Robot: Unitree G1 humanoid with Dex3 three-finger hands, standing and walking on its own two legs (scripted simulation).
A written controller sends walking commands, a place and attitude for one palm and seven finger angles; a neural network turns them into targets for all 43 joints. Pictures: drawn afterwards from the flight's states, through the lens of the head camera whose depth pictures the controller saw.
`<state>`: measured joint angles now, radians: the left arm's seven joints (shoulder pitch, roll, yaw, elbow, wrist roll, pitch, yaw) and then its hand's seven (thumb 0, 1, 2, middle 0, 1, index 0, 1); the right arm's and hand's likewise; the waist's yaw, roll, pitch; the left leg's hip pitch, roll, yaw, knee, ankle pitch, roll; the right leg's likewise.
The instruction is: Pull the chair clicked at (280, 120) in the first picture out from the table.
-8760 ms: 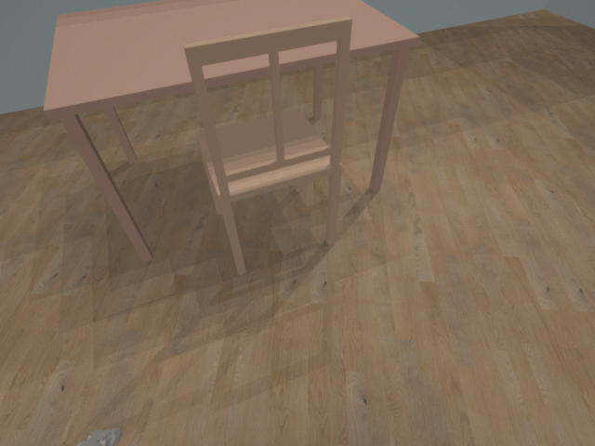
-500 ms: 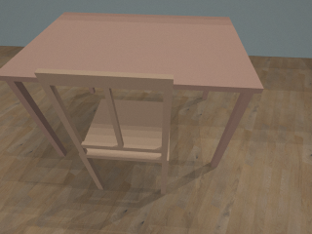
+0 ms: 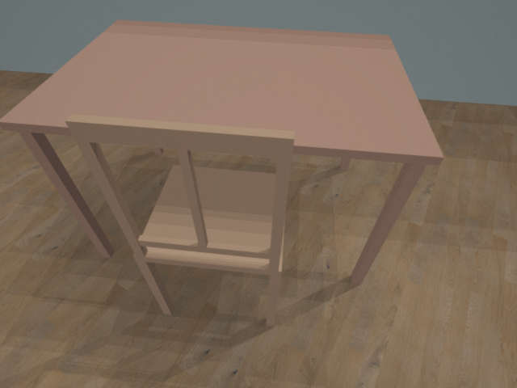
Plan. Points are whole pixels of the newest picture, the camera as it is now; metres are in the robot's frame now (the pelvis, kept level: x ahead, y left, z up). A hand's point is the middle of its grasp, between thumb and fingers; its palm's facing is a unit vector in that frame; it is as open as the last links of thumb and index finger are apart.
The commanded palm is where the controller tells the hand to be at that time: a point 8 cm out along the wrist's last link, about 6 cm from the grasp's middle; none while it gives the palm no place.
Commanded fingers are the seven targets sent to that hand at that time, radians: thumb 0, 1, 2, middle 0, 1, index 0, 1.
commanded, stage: look again from close up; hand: left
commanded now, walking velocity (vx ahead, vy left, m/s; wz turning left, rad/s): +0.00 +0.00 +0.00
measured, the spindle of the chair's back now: (195, 203) +0.51 +0.18 -0.08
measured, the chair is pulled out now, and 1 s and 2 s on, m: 0.00 0.00 0.00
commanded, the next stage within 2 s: shuffle to correct the standing spot in 1.64 s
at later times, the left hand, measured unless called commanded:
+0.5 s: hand out of the picture -0.01 +0.19 -0.17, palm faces +0.03 -0.98 -0.19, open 7.4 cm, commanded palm none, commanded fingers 0.00 0.90 0.90 -0.20 -0.30 -0.20 -0.30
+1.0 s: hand out of the picture -0.01 +0.19 -0.17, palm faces +0.03 -0.98 -0.18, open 7.4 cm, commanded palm none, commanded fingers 0.00 0.90 0.90 -0.20 -0.30 -0.20 -0.30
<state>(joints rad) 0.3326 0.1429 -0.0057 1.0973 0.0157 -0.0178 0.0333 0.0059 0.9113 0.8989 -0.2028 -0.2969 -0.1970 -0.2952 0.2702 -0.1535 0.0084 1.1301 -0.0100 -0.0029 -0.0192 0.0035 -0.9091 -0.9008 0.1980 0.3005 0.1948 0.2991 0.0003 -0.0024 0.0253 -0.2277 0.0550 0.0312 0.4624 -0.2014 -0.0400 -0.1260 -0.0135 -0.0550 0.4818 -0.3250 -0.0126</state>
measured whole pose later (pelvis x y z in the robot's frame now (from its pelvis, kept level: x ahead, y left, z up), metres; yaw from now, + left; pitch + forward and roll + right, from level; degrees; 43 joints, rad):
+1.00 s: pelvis +0.01 +0.02 +0.00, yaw +0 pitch -1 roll +1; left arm 0.34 0.14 0.00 1.12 0.02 -0.02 0.04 0.00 0.91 0.90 -0.20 -0.30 -0.20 -0.30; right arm 0.28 -0.15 0.01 1.15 -0.01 -0.01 -0.03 0.01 -0.92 -0.90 0.20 0.30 0.20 0.30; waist 0.01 -0.01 0.03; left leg -0.20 0.02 0.05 0.42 -0.20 -0.01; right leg -0.09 -0.05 -0.04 0.43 -0.31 0.02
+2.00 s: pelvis +0.03 +0.02 -0.01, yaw -2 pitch -1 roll -1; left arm 0.42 0.11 0.01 1.12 0.03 -0.03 0.04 0.00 0.91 0.90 -0.20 -0.30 -0.20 -0.30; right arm 0.31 -0.16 -0.01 1.12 -0.02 0.01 -0.01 0.00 -0.91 -0.90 0.20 0.30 0.19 0.30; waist 0.03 0.02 0.01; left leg -0.26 0.07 0.03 0.61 -0.33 -0.01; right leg -0.11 0.00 -0.03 0.50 -0.38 0.01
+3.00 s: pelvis +0.04 +0.02 +0.00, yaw -3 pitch +0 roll +1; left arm 0.31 0.18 -0.02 1.09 0.02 0.00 0.04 0.01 0.91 0.90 -0.20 -0.30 -0.20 -0.30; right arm 0.21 -0.19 0.01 1.09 0.00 0.00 -0.02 0.00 -0.90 -0.90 0.20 0.30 0.19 0.30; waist 0.01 -0.02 0.05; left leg -0.18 0.03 0.08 0.46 -0.27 -0.01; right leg -0.10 -0.04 0.00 0.46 -0.35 0.02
